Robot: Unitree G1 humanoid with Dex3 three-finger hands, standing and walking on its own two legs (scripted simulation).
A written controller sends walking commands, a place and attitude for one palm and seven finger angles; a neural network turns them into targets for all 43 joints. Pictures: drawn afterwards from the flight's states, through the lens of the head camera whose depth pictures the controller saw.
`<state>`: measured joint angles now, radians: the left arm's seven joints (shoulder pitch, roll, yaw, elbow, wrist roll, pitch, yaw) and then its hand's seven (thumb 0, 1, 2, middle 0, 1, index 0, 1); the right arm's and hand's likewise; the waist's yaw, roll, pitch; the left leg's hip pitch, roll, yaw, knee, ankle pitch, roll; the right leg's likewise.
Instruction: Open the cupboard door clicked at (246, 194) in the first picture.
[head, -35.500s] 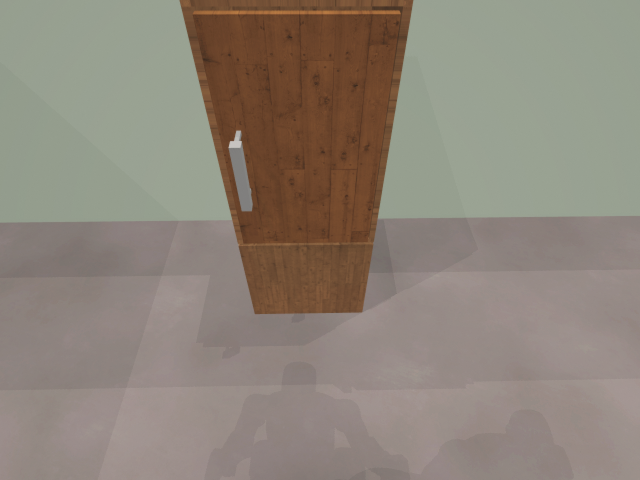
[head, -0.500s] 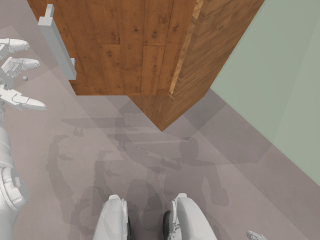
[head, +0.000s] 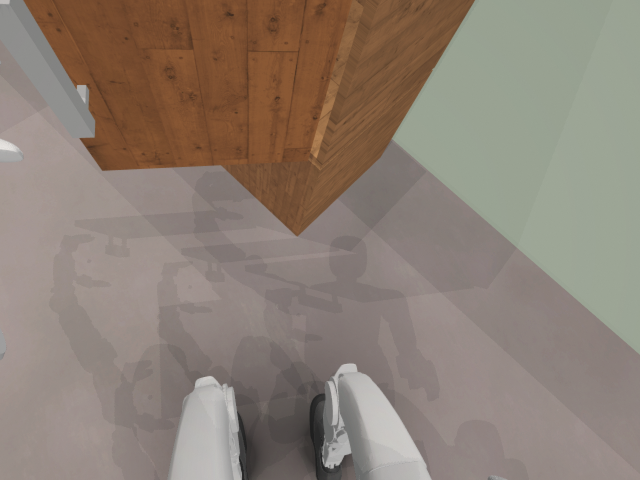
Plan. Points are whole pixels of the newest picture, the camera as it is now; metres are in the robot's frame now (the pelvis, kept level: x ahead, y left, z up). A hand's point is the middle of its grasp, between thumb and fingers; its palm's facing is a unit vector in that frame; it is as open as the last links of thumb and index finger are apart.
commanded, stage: move the hooked fingers beside the handle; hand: left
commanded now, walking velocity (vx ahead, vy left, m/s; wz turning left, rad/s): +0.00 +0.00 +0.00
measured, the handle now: (49, 57) +0.56 +0.25 +0.06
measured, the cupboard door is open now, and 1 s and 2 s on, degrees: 51 51 51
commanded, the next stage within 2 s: slide the fingers in behind the handle in 0.64 s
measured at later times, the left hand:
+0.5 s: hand out of the picture +0.51 +0.31 +0.06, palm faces +0.06 -1.00 -0.03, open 14.0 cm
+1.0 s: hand out of the picture +0.50 +0.29 +0.07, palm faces +0.06 -1.00 -0.03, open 14.0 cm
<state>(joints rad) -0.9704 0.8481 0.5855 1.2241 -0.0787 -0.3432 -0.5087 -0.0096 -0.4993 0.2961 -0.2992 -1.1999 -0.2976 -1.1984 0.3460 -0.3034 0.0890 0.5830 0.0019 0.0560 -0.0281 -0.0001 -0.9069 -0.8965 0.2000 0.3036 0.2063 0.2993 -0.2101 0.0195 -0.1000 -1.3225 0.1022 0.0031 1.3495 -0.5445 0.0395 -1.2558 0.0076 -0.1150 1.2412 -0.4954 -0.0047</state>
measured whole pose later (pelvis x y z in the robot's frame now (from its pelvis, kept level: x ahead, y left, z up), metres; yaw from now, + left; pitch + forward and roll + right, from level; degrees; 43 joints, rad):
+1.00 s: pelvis +0.01 +0.00 +0.01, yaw +1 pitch +27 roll -6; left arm -0.89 0.72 0.52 1.16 -0.10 -0.39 -0.45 -0.01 -0.50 0.30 -0.30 -1.20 -0.30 -1.20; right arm 0.33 -0.29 0.07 0.60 0.00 0.07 -0.02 0.00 -0.91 -0.90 0.20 0.30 0.21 0.30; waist -0.18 0.02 -0.11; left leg -1.25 0.09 0.00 1.31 -0.54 0.03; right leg -1.18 0.00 -0.12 1.20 -0.50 -0.01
